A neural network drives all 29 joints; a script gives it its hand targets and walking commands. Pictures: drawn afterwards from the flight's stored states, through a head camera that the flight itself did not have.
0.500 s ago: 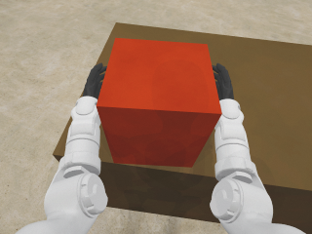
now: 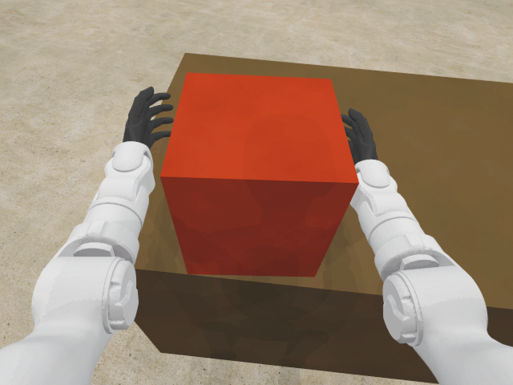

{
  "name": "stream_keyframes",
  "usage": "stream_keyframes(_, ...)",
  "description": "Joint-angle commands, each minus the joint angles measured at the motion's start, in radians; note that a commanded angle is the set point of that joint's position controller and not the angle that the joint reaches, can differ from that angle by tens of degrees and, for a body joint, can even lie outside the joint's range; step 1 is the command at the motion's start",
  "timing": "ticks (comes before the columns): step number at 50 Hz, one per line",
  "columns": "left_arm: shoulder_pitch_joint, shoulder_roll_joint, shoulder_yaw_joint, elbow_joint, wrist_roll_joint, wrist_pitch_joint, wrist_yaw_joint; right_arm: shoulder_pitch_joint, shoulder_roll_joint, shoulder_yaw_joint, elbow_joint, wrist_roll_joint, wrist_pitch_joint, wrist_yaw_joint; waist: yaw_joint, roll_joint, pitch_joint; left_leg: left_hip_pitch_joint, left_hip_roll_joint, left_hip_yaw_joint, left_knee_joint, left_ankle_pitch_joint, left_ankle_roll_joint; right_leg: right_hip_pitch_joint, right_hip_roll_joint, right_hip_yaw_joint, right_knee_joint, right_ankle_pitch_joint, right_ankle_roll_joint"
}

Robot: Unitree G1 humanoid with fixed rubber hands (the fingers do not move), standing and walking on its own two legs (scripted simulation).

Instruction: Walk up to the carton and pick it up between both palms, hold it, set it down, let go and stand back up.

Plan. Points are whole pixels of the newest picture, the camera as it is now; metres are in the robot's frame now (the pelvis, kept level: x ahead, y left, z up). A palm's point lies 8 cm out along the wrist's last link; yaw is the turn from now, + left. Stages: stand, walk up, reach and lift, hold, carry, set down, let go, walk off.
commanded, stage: set down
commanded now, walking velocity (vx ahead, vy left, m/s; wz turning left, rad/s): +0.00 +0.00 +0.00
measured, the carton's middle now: (255, 182) +0.45 +0.02 +0.06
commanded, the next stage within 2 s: none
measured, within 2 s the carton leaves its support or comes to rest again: neither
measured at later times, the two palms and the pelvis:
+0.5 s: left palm (121, 120) +0.43 +0.21 +0.19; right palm (409, 143) +0.43 -0.19 +0.18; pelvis -0.03 +0.01 -0.01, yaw +1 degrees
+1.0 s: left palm (77, 120) +0.39 +0.24 +0.22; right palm (421, 126) +0.42 -0.18 +0.22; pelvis -0.02 -0.01 +0.00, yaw +2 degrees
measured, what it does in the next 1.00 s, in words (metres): stands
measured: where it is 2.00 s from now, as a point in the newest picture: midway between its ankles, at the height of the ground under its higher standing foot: outside the picture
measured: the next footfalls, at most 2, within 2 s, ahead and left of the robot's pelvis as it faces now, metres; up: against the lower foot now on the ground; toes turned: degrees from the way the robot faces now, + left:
none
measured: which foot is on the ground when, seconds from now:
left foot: down 0.00-1.00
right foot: down 0.00-1.00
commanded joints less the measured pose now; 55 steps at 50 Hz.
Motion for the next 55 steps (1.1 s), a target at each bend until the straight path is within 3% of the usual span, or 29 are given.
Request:
stream_keyframes(1,-0.327,0.185,-0.075,0.027,-0.088,0.005,-0.021,-0.415,-0.229,0.066,0.034,0.127,-0.019,-0.006,-0.008,0.051,-0.460,0.118,-0.016,0.006,0.061,0.354,-0.009,0.375,0.003,0.026,0.082,0.465,0.025)
stream_keyframes(5,-0.367,0.210,-0.148,0.005,-0.163,0.000,-0.026,-0.424,-0.265,0.081,0.041,0.163,-0.002,0.012,-0.027,0.038,-0.416,0.212,0.008,-0.018,0.054,0.289,-0.043,0.228,0.014,-0.001,0.030,0.254,0.017)
stream_keyframes(8,-0.442,0.232,-0.216,-0.085,-0.245,-0.035,-0.005,-0.481,-0.277,0.090,-0.056,0.194,-0.004,0.038,-0.024,0.054,-0.484,0.243,0.019,-0.023,0.055,0.243,-0.045,0.145,0.021,-0.011,0.033,0.154,0.016)
stream_keyframes(11,-0.531,0.251,-0.287,-0.179,-0.316,-0.068,0.023,-0.543,-0.301,0.099,-0.141,0.219,0.006,0.069,-0.022,0.089,-0.632,0.249,0.025,-0.026,0.062,0.212,-0.054,0.096,0.031,-0.032,0.071,0.138,0.025)
stream_keyframes(13,-0.551,0.250,-0.333,-0.177,-0.352,-0.051,0.035,-0.593,-0.323,0.114,-0.164,0.235,0.026,0.088,-0.015,0.097,-0.691,0.250,0.018,-0.016,0.092,0.214,-0.050,0.049,0.033,-0.033,0.087,0.123,0.022)
stream_keyframes(16,-0.561,0.262,-0.374,-0.177,-0.384,0.011,0.036,-0.606,-0.347,0.130,-0.122,0.261,0.070,0.103,-0.015,0.142,-0.738,0.244,0.014,-0.023,0.126,0.224,-0.054,0.029,0.026,-0.025,0.105,0.129,0.013)
stream_keyframes(17,-0.551,0.264,-0.378,-0.177,-0.384,0.038,0.034,-0.604,-0.363,0.118,-0.108,0.265,0.086,0.105,-0.025,0.165,-0.749,0.230,0.012,-0.022,0.141,0.215,-0.060,0.011,0.022,-0.023,0.109,0.116,0.012)
stream_keyframes(21,-0.533,0.293,-0.340,-0.119,-0.340,0.147,0.021,-0.602,-0.415,0.084,-0.005,0.237,0.148,0.102,-0.050,0.127,-0.628,0.209,0.005,-0.039,0.151,0.201,-0.062,0.025,0.018,-0.022,0.106,0.112,0.010)
stream_keyframes(23,-0.500,0.300,-0.308,-0.051,-0.316,0.193,0.005,-0.595,-0.407,0.099,0.074,0.244,0.183,0.095,-0.049,0.092,-0.495,0.184,-0.001,-0.040,0.141,0.163,-0.055,0.075,0.009,-0.019,0.096,0.090,0.008)
stream_keyframes(26,-0.414,0.322,-0.245,0.032,-0.287,0.215,-0.030,-0.540,-0.392,0.115,0.100,0.249,0.216,0.079,-0.058,-0.013,-0.335,0.105,-0.010,-0.039,0.100,0.107,-0.026,0.177,-0.011,0.009,0.094,0.112,0.026)
stream_keyframes(27,-0.408,0.329,-0.221,0.058,-0.280,0.208,-0.043,-0.539,-0.375,0.137,0.079,0.253,0.219,0.073,-0.056,-0.061,-0.301,0.068,-0.016,-0.044,0.080,0.098,-0.008,0.222,-0.020,0.015,0.109,0.148,0.036)
stream_keyframes(30,-0.364,0.372,-0.156,0.032,-0.256,0.146,-0.070,-0.510,-0.322,0.156,-0.077,0.264,0.201,0.059,-0.021,-0.131,-0.312,-0.019,-0.027,-0.030,0.028,0.095,0.036,0.357,-0.027,0.041,0.130,0.231,0.057)
stream_keyframes(33,-0.390,0.393,-0.146,-0.112,-0.278,0.090,-0.072,-0.524,-0.300,0.171,-0.263,0.293,0.161,0.043,-0.011,-0.113,-0.460,0.052,-0.038,-0.017,0.033,0.215,0.048,0.417,-0.017,0.048,0.140,0.372,0.063)
stream_keyframes(36,-0.404,0.395,-0.158,-0.312,-0.310,0.081,-0.061,-0.524,-0.329,0.195,-0.430,0.335,0.154,0.043,0.009,-0.032,-0.646,0.204,-0.052,-0.009,0.073,0.393,0.031,0.417,0.012,0.043,0.146,0.494,0.044)
stream_keyframes(39,-0.405,0.395,-0.156,-0.526,-0.306,0.161,-0.039,-0.511,-0.376,0.197,-0.503,0.351,0.199,0.044,0.021,0.055,-0.766,0.369,-0.056,-0.005,0.116,0.552,-0.007,0.369,0.047,0.023,0.130,0.531,0.014)
stream_keyframes(42,-0.399,0.404,-0.133,-0.674,-0.287,0.314,-0.015,-0.479,-0.428,0.148,-0.496,0.333,0.292,0.039,0.000,0.113,-0.732,0.450,-0.051,-0.014,0.138,0.549,-0.033,0.259,0.047,0.004,0.077,0.413,-0.009)
stream_keyframes(45,-0.297,0.354,-0.119,-0.639,-0.246,0.485,-0.021,-0.394,-0.450,0.091,-0.360,0.284,0.402,0.019,-0.056,0.110,-0.516,0.410,-0.042,-0.027,0.120,0.413,-0.044,0.218,0.022,-0.002,0.022,0.270,-0.019)
stream_keyframes(48,-0.156,0.315,-0.088,-0.526,-0.179,0.575,-0.059,-0.287,-0.415,0.059,-0.246,0.257,0.452,0.001,-0.087,0.074,-0.248,0.306,-0.037,-0.046,0.066,0.257,-0.032,0.264,-0.011,0.019,-0.008,0.195,-0.017)
stream_keyframes(51,-0.104,0.323,-0.065,-0.464,-0.172,0.571,-0.092,-0.250,-0.393,0.024,-0.295,0.239,0.448,-0.017,-0.116,0.008,-0.117,0.228,-0.036,-0.058,0.030,0.120,-0.002,0.334,-0.031,0.022,0.008,0.159,-0.005)
stream_keyframes(55,-0.144,0.341,-0.084,-0.573,-0.212,0.489,-0.089,-0.266,-0.360,0.005,-0.468,0.237,0.407,-0.012,-0.107,0.000,-0.166,0.234,-0.042,-0.046,0.025,0.120,0.002,0.360,-0.007,0.009,0.025,0.123,-0.019)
